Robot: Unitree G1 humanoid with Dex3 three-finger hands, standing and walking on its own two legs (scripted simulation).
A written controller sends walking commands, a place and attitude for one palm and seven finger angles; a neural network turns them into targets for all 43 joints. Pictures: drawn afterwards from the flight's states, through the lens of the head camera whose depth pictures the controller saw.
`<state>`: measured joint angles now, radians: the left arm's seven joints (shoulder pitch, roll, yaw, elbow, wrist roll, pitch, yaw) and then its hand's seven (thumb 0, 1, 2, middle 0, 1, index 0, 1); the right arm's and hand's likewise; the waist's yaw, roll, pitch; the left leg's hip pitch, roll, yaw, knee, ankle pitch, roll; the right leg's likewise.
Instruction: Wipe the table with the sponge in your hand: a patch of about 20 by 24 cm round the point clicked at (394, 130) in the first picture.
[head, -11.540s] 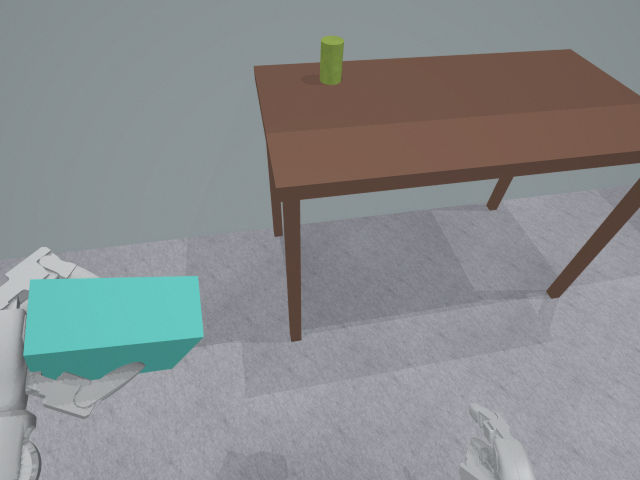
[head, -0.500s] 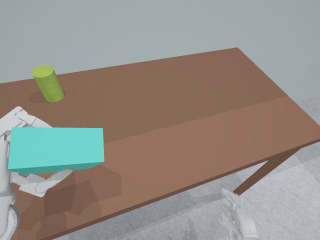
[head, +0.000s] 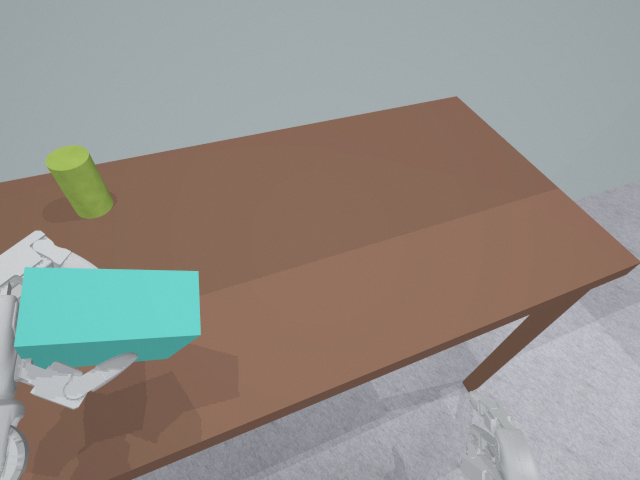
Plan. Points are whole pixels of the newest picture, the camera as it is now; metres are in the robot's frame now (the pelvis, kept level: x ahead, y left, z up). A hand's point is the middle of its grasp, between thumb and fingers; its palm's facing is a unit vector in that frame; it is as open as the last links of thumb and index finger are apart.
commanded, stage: look again from close up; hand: left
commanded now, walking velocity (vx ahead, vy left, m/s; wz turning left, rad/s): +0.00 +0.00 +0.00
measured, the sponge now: (136, 321) +0.23 +0.20 +0.13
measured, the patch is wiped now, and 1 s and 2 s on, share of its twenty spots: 0.00 0.00 0.00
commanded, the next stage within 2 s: shuffle to correct the standing spot in 0.06 s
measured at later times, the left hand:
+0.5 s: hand (117, 322) +0.22 +0.21 +0.16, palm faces +0.34 -0.87 -0.37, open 10.2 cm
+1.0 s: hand (169, 332) +0.21 +0.16 +0.15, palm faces +0.33 -0.85 -0.41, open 10.2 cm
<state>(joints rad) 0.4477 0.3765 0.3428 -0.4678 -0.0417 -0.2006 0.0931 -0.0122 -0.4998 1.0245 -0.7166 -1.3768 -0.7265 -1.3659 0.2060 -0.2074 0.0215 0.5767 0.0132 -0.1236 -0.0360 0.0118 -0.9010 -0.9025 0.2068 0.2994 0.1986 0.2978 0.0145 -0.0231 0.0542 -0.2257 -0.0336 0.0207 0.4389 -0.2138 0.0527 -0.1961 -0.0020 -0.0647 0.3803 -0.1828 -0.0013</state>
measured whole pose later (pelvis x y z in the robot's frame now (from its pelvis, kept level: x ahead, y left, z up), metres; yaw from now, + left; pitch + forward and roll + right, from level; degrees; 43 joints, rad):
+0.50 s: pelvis -0.01 -0.04 +0.00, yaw -1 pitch +0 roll -1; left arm 0.42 0.37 0.34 -0.47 -0.06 -0.18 0.09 -0.01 -0.50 1.03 -0.72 -1.38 -0.73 -1.37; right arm 0.19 -0.18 0.03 0.57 0.02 -0.12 -0.03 0.01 -0.90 -0.90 0.21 0.30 0.20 0.30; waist 0.02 -0.03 0.05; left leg -0.23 0.01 0.01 0.42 -0.19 0.00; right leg -0.21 0.04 -0.07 0.37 -0.17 -0.05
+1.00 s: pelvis +0.00 -0.07 +0.00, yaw -1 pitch +1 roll -1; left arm 0.52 0.37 0.33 -0.49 -0.08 -0.14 0.11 -0.01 -0.50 1.03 -0.72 -1.38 -0.73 -1.37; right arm 0.20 -0.24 0.00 0.59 0.03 -0.08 -0.05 0.01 -0.90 -0.90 0.21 0.30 0.20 0.30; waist 0.00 0.03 0.01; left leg -0.27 0.06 -0.03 0.49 -0.23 0.00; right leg -0.21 0.10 -0.09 0.37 -0.19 -0.10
